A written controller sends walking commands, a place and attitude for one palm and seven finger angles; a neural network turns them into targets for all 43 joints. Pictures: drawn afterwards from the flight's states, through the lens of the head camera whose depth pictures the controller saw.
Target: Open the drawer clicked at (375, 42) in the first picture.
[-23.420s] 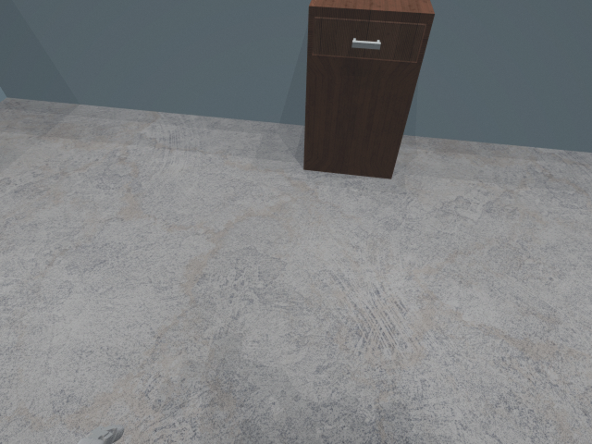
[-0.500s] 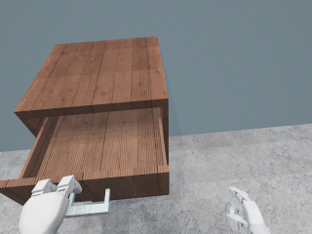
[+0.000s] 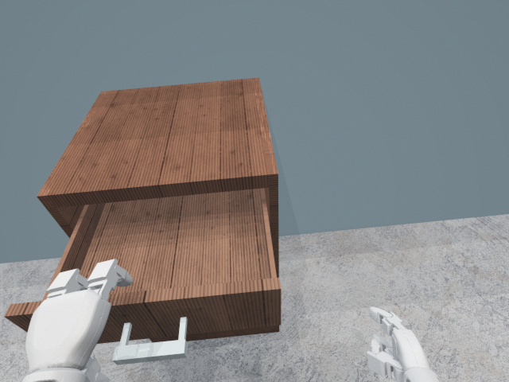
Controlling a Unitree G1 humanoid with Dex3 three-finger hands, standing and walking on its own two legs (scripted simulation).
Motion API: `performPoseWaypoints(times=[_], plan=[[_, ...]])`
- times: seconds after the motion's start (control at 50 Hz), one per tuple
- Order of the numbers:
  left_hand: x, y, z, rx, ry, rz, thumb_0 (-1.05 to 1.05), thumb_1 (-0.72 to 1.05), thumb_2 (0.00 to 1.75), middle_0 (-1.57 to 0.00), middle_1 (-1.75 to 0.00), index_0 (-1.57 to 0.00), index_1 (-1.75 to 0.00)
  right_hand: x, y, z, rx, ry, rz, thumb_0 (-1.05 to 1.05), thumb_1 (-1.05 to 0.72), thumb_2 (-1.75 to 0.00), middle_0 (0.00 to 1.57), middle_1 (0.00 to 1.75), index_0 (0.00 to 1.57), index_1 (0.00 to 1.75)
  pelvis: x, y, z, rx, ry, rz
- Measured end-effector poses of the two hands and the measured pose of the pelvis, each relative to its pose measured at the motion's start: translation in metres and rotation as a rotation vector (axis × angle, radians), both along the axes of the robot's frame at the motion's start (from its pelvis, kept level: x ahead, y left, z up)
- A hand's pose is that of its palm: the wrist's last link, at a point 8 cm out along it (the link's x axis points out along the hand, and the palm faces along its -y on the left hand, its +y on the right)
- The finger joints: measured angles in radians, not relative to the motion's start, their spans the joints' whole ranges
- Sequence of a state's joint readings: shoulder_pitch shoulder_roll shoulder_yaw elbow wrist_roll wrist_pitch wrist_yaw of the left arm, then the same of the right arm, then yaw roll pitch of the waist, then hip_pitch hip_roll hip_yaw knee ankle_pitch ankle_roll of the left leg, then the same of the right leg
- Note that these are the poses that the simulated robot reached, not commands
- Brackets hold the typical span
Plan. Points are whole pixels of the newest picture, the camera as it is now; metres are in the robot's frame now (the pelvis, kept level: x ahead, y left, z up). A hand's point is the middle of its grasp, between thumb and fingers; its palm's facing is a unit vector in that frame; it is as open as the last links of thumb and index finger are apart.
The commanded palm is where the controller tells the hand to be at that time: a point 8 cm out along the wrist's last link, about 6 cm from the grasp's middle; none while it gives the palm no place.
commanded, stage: lift the hand off the handle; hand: left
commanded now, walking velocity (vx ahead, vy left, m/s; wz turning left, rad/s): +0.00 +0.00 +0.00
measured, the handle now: (153, 339) +0.19 +0.21 -0.04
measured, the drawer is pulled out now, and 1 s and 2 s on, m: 0.23 0.23 0.23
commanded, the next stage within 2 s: draw the hand back to the body in 0.50 s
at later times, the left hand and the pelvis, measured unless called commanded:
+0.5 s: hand (89, 326) +0.16 +0.24 +0.10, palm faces +0.09 -0.17 -0.98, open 13.9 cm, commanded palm +0.12 +0.23 +0.16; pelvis +0.01 +0.00 +0.01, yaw +0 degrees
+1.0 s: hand (79, 320) +0.16 +0.25 +0.11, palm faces +0.09 -0.15 -0.98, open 13.9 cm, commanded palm +0.12 +0.25 +0.17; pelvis +0.00 +0.00 +0.01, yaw +0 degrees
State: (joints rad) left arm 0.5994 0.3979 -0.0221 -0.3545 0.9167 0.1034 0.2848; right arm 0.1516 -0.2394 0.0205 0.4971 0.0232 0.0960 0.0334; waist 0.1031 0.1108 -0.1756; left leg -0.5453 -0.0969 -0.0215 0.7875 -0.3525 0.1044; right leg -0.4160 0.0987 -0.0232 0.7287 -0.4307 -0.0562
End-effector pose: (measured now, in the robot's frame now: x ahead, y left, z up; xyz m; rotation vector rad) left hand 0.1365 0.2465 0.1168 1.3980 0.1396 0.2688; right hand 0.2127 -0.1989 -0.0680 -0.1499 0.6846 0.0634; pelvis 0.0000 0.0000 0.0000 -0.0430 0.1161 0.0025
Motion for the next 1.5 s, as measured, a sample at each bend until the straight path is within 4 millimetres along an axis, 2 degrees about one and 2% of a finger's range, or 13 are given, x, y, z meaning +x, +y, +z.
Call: performPoseWaypoints(times=[0.18, 0.44, 0.6, 0.76, 1.04, 1.22, 1.28, 1.34, 1.4, 1.5], plan=[[-0.007, -0.006, 0.007, -0.03, 0.07, -0.023, 0.0, -0.49, 0.3, -0.33, -1.2, -0.32, -1.2, 0.002, 0.001, 0.01, 0.006, -0.006, 0.01, 0.01, -0.9, -0.9, 0.2, 0.3, 0.2, 0.3, 0.004, 0.001, 0.006, 0.001, -0.024, -0.007], [-0.006, -0.001, 0.031, -0.006, -0.001, -0.016, 0.0, -0.49, 0.3, -0.32, -1.2, -0.32, -1.2, 0.009, 0.008, 0.012, 0.016, -0.009, 0.032, 0.01, -0.9, -0.9, 0.2, 0.3, 0.2, 0.3, 0.005, 0.001, 0.009, -0.001, -0.036, 0.002], [-0.009, -0.006, 0.028, -0.038, 0.051, -0.039, 0.0, -0.49, 0.3, -0.32, -1.2, -0.32, -1.2, 0.009, 0.009, 0.019, 0.021, -0.016, 0.035, 0.01, -0.9, -0.9, 0.2, 0.3, 0.2, 0.3, 0.006, 0.001, 0.011, 0.001, -0.046, -0.007], [-0.014, 0.004, 0.035, 0.008, 0.023, -0.032, 0.0, -0.49, 0.3, -0.32, -1.2, -0.32, -1.2, 0.008, 0.007, 0.02, -0.009, -0.018, 0.043, 0.01, -0.9, -0.9, 0.2, 0.3, 0.2, 0.3, 0.001, 0.001, 0.011, -0.005, -0.055, 0.001], [-0.003, 0.005, 0.047, 0.012, 0.003, -0.053, 0.0, -0.49, 0.3, -0.32, -1.2, -0.32, -1.2, 0.0, 0.014, 0.019, 0.015, -0.012, 0.032, 0.01, -0.9, -0.9, 0.2, 0.3, 0.2, 0.3, -0.002, 0.004, 0.014, -0.001, -0.068, -0.002], [-0.004, 0.015, 0.057, 0.024, -0.001, -0.031, 0.0, -0.49, 0.3, -0.32, -1.2, -0.32, -1.2, -0.001, 0.015, 0.017, 0.016, -0.004, 0.035, 0.01, -0.9, -0.9, 0.2, 0.3, 0.2, 0.3, -0.003, 0.005, 0.015, -0.001, -0.071, 0.003], [-0.005, 0.013, 0.051, -0.524, -0.128, -0.02, 0.0, -0.48, 0.3, -0.32, -1.19, -0.32, -1.19, -0.003, 0.015, 0.023, 0.015, -0.058, 0.009, 0.01, -0.9, -0.9, 0.2, 0.3, 0.2, 0.3, -0.003, 0.004, 0.017, 0.012, -0.109, 0.014], [-0.005, 0.009, 0.043, -0.829, -0.222, -0.011, 0.0, -0.44, 0.32, -0.31, -1.17, -0.31, -1.17, -0.01, 0.012, 0.031, -0.011, -0.094, -0.008, 0.01, -0.9, -0.9, 0.2, 0.3, 0.2, 0.3, 0.001, -0.001, 0.02, 0.028, -0.127, 0.017], [-0.001, 0.006, 0.049, -0.941, -0.311, -0.037, -0.01, -0.38, 0.34, -0.31, -1.13, -0.31, -1.13, -0.016, 0.005, 0.034, -0.049, -0.099, -0.004, 0.01, -0.9, -0.9, 0.2, 0.3, 0.21, 0.3, 0.005, -0.007, 0.022, 0.034, -0.135, 0.027], [0.009, 0.006, 0.075, -0.934, -0.41, -0.102, -0.01, -0.25, 0.4, -0.3, -1.04, -0.29, -1.04, -0.021, -0.012, 0.032, -0.075, -0.084, -0.016, 0.01, -0.9, -0.9, 0.2, 0.3, 0.21, 0.3, 0.008, -0.013, 0.025, 0.031, -0.141, 0.039]])
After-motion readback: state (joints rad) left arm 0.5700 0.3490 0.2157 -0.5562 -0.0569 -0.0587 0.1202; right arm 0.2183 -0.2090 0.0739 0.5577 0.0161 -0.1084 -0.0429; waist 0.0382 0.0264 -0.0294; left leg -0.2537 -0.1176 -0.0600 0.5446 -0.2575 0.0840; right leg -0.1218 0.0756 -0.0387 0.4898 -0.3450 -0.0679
